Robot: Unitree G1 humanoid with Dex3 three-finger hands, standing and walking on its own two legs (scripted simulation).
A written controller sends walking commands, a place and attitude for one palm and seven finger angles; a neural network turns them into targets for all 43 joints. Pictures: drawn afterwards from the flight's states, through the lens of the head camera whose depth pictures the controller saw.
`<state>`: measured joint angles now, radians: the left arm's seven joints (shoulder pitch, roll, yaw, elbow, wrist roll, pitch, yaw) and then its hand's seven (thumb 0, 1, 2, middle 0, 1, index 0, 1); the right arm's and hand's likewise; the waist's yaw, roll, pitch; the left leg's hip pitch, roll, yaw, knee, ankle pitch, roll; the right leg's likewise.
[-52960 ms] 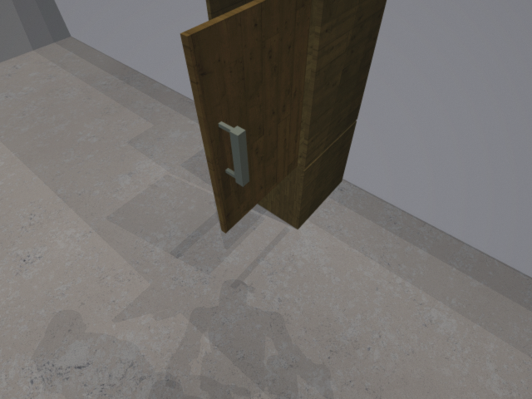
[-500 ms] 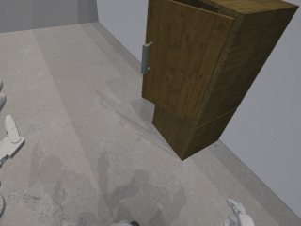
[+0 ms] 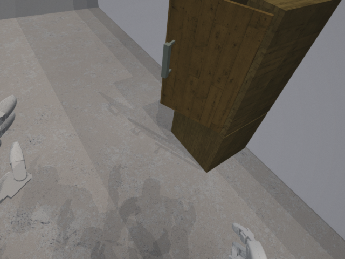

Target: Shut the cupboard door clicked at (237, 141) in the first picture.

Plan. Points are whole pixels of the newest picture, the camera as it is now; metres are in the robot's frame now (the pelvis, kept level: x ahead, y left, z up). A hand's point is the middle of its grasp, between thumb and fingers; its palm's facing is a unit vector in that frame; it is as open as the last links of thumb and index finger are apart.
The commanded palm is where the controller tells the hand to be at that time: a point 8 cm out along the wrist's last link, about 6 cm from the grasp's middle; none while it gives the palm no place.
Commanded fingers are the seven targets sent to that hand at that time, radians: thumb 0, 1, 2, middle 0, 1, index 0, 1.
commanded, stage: stop stepping back and stand still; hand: left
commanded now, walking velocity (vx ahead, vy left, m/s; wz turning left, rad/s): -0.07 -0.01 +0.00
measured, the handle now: (168, 59) +0.91 +0.05 -0.04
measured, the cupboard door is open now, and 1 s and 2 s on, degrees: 23 23 23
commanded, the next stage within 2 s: let the arm hang, fingers relaxed in 0.54 s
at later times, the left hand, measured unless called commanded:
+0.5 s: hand (50, 170) +0.22 +0.22 +0.16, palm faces +0.43 -0.75 -0.50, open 7.4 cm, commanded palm +0.17 +0.25 +0.17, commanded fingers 0.00 0.90 0.90 -0.20 -0.30 -0.20 -0.30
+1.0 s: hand out of the picture +0.04 +0.17 -0.18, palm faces +0.06 -0.98 -0.17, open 6.9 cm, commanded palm none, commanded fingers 0.00 0.90 0.90 -0.20 -0.30 -0.20 -0.30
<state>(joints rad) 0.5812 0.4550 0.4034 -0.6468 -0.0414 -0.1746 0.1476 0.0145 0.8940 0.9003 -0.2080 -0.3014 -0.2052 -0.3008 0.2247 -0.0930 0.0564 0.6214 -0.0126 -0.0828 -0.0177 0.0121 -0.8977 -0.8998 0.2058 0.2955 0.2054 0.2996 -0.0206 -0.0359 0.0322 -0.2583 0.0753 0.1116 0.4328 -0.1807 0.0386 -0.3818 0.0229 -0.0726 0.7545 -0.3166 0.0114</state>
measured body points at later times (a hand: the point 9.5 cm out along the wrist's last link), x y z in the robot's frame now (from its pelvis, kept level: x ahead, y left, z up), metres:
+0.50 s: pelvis +0.03 -0.05 -0.01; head +0.02 -0.04 +0.44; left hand +0.19 +0.26 +0.19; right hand +0.17 -0.31 -0.10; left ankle +0.04 +0.09 -0.75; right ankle -0.02 -0.13 -0.75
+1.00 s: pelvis -0.02 -0.01 -0.01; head +0.00 +0.01 +0.43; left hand +0.04 +0.22 -0.17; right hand +0.04 -0.24 -0.15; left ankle +0.03 +0.09 -0.75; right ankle -0.03 -0.13 -0.75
